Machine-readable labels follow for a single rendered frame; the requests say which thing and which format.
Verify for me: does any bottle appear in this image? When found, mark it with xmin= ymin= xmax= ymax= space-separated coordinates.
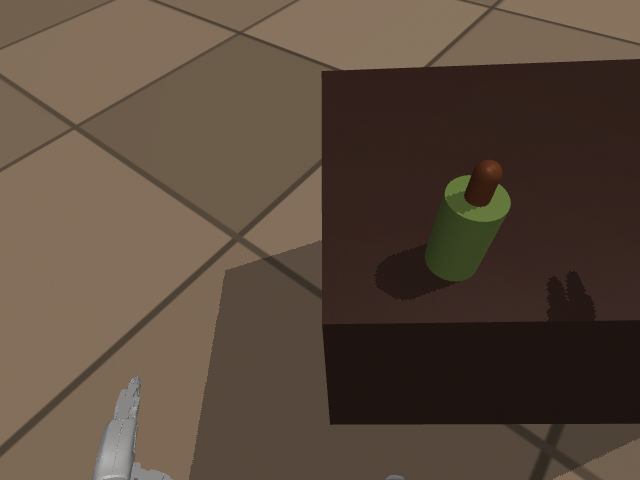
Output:
xmin=425 ymin=160 xmax=511 ymax=281

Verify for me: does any left robot hand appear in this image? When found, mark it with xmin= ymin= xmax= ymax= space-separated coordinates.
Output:
xmin=92 ymin=376 xmax=173 ymax=480

